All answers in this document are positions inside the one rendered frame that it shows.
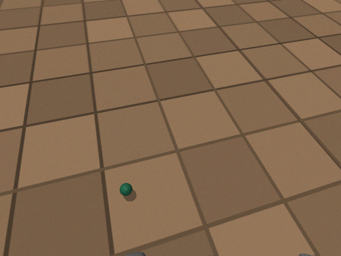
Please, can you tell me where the ball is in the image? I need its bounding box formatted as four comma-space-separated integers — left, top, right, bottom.
120, 183, 132, 196

